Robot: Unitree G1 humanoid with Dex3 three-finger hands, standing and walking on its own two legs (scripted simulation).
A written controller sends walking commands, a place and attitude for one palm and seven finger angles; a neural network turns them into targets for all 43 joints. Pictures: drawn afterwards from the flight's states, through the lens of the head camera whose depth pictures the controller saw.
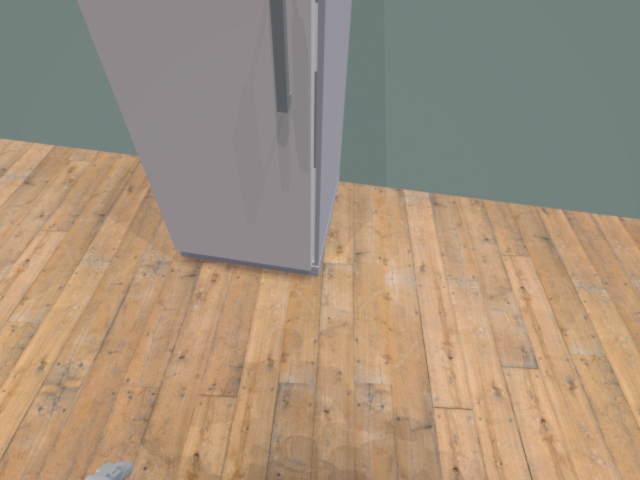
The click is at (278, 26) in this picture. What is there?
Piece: fridge door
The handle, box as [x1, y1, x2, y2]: [270, 0, 290, 112]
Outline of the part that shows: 270,0 277,111 287,112 289,108 290,92 288,90 285,0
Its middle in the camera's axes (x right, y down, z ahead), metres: -0.08 -0.43 +0.80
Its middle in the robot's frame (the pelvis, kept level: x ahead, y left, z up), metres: +0.90 +0.13 +0.17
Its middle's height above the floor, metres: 0.94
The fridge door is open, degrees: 0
